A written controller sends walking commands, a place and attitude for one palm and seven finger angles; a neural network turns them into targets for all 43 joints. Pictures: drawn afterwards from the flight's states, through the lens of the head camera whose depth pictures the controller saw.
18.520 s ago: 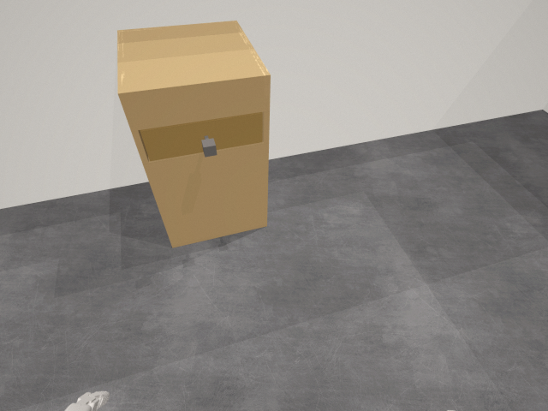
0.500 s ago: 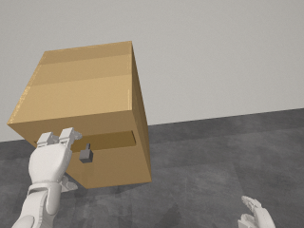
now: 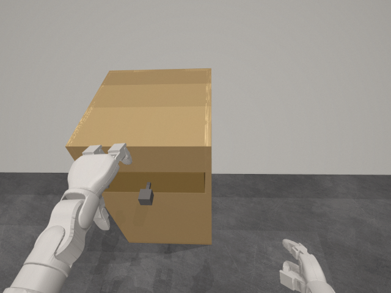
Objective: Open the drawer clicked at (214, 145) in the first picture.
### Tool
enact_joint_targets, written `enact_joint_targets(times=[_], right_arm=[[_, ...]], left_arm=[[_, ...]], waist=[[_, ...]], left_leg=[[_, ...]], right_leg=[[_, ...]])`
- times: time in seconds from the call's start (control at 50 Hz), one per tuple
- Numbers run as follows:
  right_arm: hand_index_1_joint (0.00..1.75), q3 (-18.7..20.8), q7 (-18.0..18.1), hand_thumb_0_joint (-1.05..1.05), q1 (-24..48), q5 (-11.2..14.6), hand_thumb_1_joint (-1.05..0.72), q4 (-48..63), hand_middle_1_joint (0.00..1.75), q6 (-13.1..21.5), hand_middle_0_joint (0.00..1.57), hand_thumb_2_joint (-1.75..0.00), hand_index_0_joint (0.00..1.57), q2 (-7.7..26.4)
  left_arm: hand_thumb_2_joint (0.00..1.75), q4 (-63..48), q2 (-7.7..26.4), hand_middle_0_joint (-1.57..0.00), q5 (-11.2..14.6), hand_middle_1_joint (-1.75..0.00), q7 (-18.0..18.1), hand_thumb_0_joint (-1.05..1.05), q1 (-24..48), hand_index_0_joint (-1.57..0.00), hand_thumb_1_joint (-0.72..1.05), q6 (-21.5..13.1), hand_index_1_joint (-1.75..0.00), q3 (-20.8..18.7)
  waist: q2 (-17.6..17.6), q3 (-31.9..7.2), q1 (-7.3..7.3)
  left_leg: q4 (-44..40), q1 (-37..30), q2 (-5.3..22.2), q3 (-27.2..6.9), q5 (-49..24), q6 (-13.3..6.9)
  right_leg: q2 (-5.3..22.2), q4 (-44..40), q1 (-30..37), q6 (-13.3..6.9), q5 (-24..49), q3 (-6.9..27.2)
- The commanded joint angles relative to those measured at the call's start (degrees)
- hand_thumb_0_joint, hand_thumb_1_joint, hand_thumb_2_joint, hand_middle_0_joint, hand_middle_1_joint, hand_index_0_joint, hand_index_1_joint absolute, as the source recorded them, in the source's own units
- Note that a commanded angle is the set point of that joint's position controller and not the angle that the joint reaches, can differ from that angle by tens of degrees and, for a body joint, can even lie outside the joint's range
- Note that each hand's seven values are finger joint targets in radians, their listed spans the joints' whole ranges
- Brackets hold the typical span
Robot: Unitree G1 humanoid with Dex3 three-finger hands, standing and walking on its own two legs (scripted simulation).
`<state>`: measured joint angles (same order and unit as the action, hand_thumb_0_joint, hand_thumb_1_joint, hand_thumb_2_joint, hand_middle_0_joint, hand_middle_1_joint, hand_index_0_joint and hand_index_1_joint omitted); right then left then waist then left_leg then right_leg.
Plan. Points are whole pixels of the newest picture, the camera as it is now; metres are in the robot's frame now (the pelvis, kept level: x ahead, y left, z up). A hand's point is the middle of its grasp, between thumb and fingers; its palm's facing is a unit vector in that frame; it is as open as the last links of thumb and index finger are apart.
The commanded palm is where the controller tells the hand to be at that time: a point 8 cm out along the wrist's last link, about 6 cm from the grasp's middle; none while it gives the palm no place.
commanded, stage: raise the hand with hooked fingers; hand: left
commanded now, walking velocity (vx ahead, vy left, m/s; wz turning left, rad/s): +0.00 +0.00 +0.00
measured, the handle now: (147, 192) +0.46 +0.24 -0.21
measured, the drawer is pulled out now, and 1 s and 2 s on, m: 0.00 0.00 0.00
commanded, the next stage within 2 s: move the hooked fingers above the handle in 0.22 s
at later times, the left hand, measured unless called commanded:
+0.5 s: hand (101, 195) +0.30 +0.25 +0.03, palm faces -0.09 -0.12 -0.99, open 13.9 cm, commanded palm +0.29 +0.26 +0.10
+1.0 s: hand (124, 193) +0.35 +0.23 -0.04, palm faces -0.11 -0.08 -0.99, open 13.9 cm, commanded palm +0.34 +0.26 +0.03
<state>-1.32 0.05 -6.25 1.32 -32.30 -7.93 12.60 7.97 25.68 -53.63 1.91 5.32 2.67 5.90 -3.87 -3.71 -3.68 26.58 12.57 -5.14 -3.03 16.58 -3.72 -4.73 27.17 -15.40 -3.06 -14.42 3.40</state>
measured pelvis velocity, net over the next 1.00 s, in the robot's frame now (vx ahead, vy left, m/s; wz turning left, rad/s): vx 0.01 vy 0.00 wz -0.01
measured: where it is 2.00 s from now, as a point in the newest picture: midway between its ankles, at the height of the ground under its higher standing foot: outside the picture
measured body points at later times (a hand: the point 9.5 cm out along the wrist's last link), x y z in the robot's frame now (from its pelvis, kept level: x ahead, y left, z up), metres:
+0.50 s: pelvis -0.01 +0.03 +0.00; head +0.02 +0.02 +0.45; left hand +0.30 +0.26 +0.09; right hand +0.16 -0.19 -0.12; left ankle -0.04 +0.08 -0.74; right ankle -0.01 -0.09 -0.74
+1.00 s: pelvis +0.01 +0.00 -0.02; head +0.07 -0.01 +0.42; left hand +0.35 +0.24 +0.02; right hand +0.14 -0.26 -0.14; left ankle -0.04 +0.08 -0.74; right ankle -0.01 -0.09 -0.74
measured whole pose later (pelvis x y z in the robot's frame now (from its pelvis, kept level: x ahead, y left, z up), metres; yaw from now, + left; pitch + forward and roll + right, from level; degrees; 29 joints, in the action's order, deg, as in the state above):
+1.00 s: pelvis +0.01 +0.00 -0.02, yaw +0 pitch +14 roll -1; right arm 2.1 1.0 -12.1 -0.7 -35.3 -7.8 14.3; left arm 30.5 24.5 -60.7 15.8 13.8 -8.7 3.0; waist -1.5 -6.5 -0.7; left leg 39.5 30.5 -5.0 -2.4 22.4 -3.8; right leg -5.5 38.6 -32.8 -3.1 -19.2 2.6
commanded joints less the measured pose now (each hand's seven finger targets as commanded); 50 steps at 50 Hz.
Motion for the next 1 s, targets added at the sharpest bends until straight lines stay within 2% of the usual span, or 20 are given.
enact_joint_targets(times=[0.0, 0.06, 0.08, 0.16, 0.22, 0.3, 0.38, 0.46, 0.48, 0.52, 0.56, 0.62, 0.72, 0.74, 0.78, 0.82, 0.86, 0.92, 0.96, 0.98], right_arm=[[0.30, 2.9, 0.1, 0.00, 5.3, -0.1, -0.90, 8.4, 0.30, 2.2, 0.20, -0.90, 0.20, 6.3], [0.30, 3.4, 0.2, 0.00, 4.7, -0.4, -0.90, 8.5, 0.30, 2.8, 0.20, -0.90, 0.20, 6.4], [0.30, 3.6, 0.2, 0.00, 4.3, -0.4, -0.90, 8.4, 0.30, 3.1, 0.20, -0.90, 0.20, 6.3], [0.30, 4.1, 0.1, 0.00, 3.1, 0.0, -0.90, 7.2, 0.30, 3.3, 0.20, -0.90, 0.20, 6.8], [0.30, 4.3, -0.1, 0.00, 2.3, 0.4, -0.90, 6.5, 0.30, 3.1, 0.20, -0.90, 0.20, 7.5], [0.30, 4.3, -0.5, 0.00, 2.1, 0.4, -0.90, 6.5, 0.30, 2.9, 0.20, -0.90, 0.20, 8.0], [0.30, 4.4, -0.7, 0.00, 0.7, 0.3, -0.90, 6.4, 0.30, 3.1, 0.20, -0.90, 0.20, 7.9], [0.30, 5.0, -0.5, 0.00, -0.2, -0.7, -0.90, 6.0, 0.30, 3.2, 0.20, -0.90, 0.20, 8.3], [0.30, 4.9, -0.5, 0.00, -0.4, -0.9, -0.90, 6.2, 0.30, 3.2, 0.20, -0.90, 0.20, 7.8], [0.30, 5.1, -0.3, 0.00, -0.8, -1.1, -0.90, 5.7, 0.30, 3.1, 0.20, -0.90, 0.20, 7.4], [0.30, 5.2, -0.2, 0.00, -1.1, -1.2, -0.90, 5.2, 0.30, 2.8, 0.20, -0.90, 0.20, 7.7], [0.30, 5.4, -0.3, 0.00, -1.4, -0.9, -0.90, 5.1, 0.30, 2.8, 0.20, -0.90, 0.20, 7.4], [0.30, 5.8, -0.2, 0.00, -2.5, -0.6, -0.90, 5.2, 0.30, 2.2, 0.20, -0.90, 0.20, 8.5], [0.30, 5.8, 0.0, 0.00, -2.8, -0.6, -0.90, 5.0, 0.30, 2.0, 0.20, -0.90, 0.20, 8.7], [0.30, 6.0, 0.4, 0.00, -3.5, -0.7, -0.90, 5.0, 0.30, 1.9, 0.20, -0.90, 0.20, 8.8], [0.30, 6.3, 0.7, 0.00, -4.1, -1.1, -0.90, 4.9, 0.30, 2.0, 0.20, -0.90, 0.20, 8.7], [0.30, 6.1, 1.2, 0.00, -4.6, -1.6, -0.90, 4.4, 0.30, 1.7, 0.20, -0.90, 0.20, 9.1], [0.30, 6.2, 1.7, 0.00, -5.7, -1.8, -0.90, 3.5, 0.30, 1.9, 0.20, -0.90, 0.20, 8.5], [0.30, 6.3, 1.9, 0.00, -5.9, -2.3, -0.90, 3.0, 0.30, 1.8, 0.20, -0.90, 0.20, 8.6], [0.30, 6.3, 1.9, 0.00, -6.3, -2.3, -0.90, 3.1, 0.30, 1.7, 0.20, -0.90, 0.20, 8.3]], left_arm=[[0.30, -12.8, 12.5, -0.30, -0.9, -1.20, 3.6, 0.00, 16.2, -0.30, -0.50, -4.2, -1.20, -8.8], [0.30, -16.2, 14.7, -0.30, -1.6, -1.20, 6.0, 0.00, 19.0, -0.30, -0.50, -6.1, -1.20, -10.7], [0.30, -16.5, 14.3, -0.30, -1.5, -1.20, 6.8, 0.00, 18.9, -0.30, -0.50, -6.5, -1.20, -10.7], [0.30, -13.2, 13.3, -0.30, -0.7, -1.20, 8.2, 0.00, 16.3, -0.30, -0.50, -5.9, -1.20, -10.6], [0.30, -10.2, 11.3, -0.30, 0.1, -1.20, 7.4, 0.00, 14.5, -0.30, -0.50, -4.4, -1.20, -8.4], [0.30, -10.6, 11.2, -0.30, 0.3, -1.20, 5.4, 0.00, 13.5, -0.30, -0.50, -3.4, -1.20, -7.1], [0.30, -8.3, 5.9, -0.30, -0.2, -1.20, 4.2, 0.00, 16.8, -0.30, -0.50, -4.6, -1.20, -2.0], [0.30, -9.7, 11.5, -0.30, -3.1, -1.20, 7.3, 0.00, 20.2, -0.30, -0.50, -7.6, -1.20, -7.4], [0.30, -9.5, 10.3, -0.30, -3.8, -1.20, 8.4, 0.00, 20.1, -0.30, -0.50, -8.0, -1.20, -6.9], [0.30, -7.1, 10.2, -0.30, -4.4, -1.20, 10.7, 0.00, 21.2, -0.30, -0.50, -8.5, -1.20, -7.8], [0.30, -3.8, 13.0, -0.30, -4.9, -1.20, 12.9, 0.00, 20.2, -0.30, -0.50, -7.6, -1.20, -11.3], [0.30, 0.4, 8.8, -0.30, -4.9, -1.20, 14.7, 0.00, 20.5, -0.30, -0.50, -5.7, -1.20, -8.0], [0.30, 5.8, 6.7, -0.30, -5.0, -1.20, 13.9, 0.00, 19.2, -0.30, -0.50, -2.8, -1.20, -4.9], [0.30, 6.9, 7.0, -0.30, -5.1, -1.20, 13.4, 0.00, 20.2, -0.30, -0.50, -2.8, -1.20, -4.7], [0.30, 7.4, 5.9, -0.30, -4.8, -1.20, 12.6, 0.00, 22.9, -0.30, -0.50, -4.0, -1.20, -3.0], [0.30, 6.5, 7.0, -0.30, -4.9, -1.20, 12.6, 0.00, 23.9, -0.30, -0.50, -6.4, -1.20, -3.8], [0.30, 7.1, 11.8, -0.30, -5.6, -1.20, 13.8, 0.00, 25.9, -0.30, -0.50, -8.7, -1.20, -8.1], [0.30, 11.7, 13.8, -0.30, -6.5, -1.20, 17.1, 0.00, 27.3, -0.30, -0.50, -11.7, -1.20, -11.8], [0.30, 14.9, 17.9, -0.30, -7.5, -1.20, 19.9, 0.00, 27.7, -0.30, -0.50, -12.4, -1.20, -16.2], [0.30, 16.1, 17.0, -0.30, -7.6, -1.20, 21.3, 0.00, 28.5, -0.30, -0.50, -12.3, -1.20, -15.5]], waist=[[0.0, -9.0, -0.19], [-3.3, -11.8, -0.67], [-3.1, -13.6, -0.78], [-1.2, -12.2, -0.39], [1.4, -10.7, 0.28], [1.3, -10.3, 0.45], [2.3, -9.2, 1.67], [-1.0, -13.5, 0.32], [-2.2, -14.7, 0.12], [-1.2, -14.6, 0.32], [-0.5, -14.9, -0.34], [0.9, -15.3, 0.66], [2.5, -17.8, 2.15], [4.3, -18.4, 2.59], [3.6, -17.8, 3.64], [2.4, -19.1, 3.62], [1.8, -20.3, 3.15], [2.9, -18.8, 3.48], [2.8, -20.9, 2.48], [1.9, -21.7, 2.96]], left_leg=[[-3.7, -1.5, 3.5, 0.0, -18.2, 2.0], [-3.8, -3.8, 3.9, -1.4, -20.4, 3.1], [-3.5, -4.7, 4.0, -1.9, -20.8, 3.3], [-3.9, -4.9, 4.7, -3.0, -22.5, 4.4], [-4.3, -4.3, 5.1, -3.3, -22.2, 4.6], [-4.7, -4.6, 5.4, -3.9, -22.9, 5.0], [-3.7, -4.7, 5.7, -4.5, -22.4, 5.1], [-1.5, -5.8, 5.7, -4.8, -26.1, 5.9], [-0.8, -6.0, 5.6, -4.9, -27.0, 6.0], [0.5, -4.6, 5.2, -3.7, -27.8, 5.9], [1.1, -1.9, 4.9, -3.2, -26.9, 6.0], [2.9, 0.2, 4.7, -2.1, -26.8, 5.4], [5.3, 1.8, 4.6, -1.0, -27.2, 4.3], [5.7, 2.7, 4.3, -0.7, -26.0, 3.8], [6.7, 3.8, 4.0, -0.4, -23.9, 3.0], [8.0, 3.6, 3.8, -0.3, -25.7, 2.5], [9.0, 6.2, 3.2, -0.3, -24.3, 2.3], [11.0, 11.6, 2.7, 0.6, -20.3, 1.2], [12.3, 15.9, 2.1, 0.9, -18.2, 1.1], [13.2, 17.3, 1.8, 1.1, -17.2, 1.0]], right_leg=[[3.0, -2.9, 5.5, -0.9, 9.9, -1.2], [2.7, -2.3, 4.9, -1.3, 8.1, -1.8], [2.7, -2.1, 5.0, -1.2, 7.9, -2.0], [2.3, -2.0, 3.1, -1.1, 7.3, -2.9], [2.4, -2.4, 2.1, -0.7, 7.1, -3.4], [2.5, -2.8, 2.7, -0.7, 6.9, -3.3], [2.4, -2.1, -1.4, -0.5, 5.7, -3.8], [2.1, 0.0, -2.0, -1.0, 6.8, -3.0], [2.3, 0.7, -2.4, -1.1, 7.0, -3.2], [2.0, 1.4, -3.5, -1.4, 7.7, -3.2], [1.7, 2.4, -3.2, -1.7, 8.2, -2.8], [1.9, 3.7, -4.6, -1.6, 9.7, -3.0], [2.1, 4.9, -4.4, -1.0, 13.2, -2.2], [2.1, 5.0, -4.3, -0.9, 13.8, -1.9], [2.2, 5.3, -5.2, -0.8, 13.7, -1.5], [2.3, 6.0, -5.3, -0.8, 15.7, -0.9], [2.3, 7.4, -4.9, -1.0, 16.3, -0.2], [2.3, 9.3, -6.6, -1.0, 16.8, 0.4], [2.5, 11.0, -5.8, -1.1, 17.4, 1.8], [2.6, 11.8, -6.0, -1.0, 17.7, 2.0]])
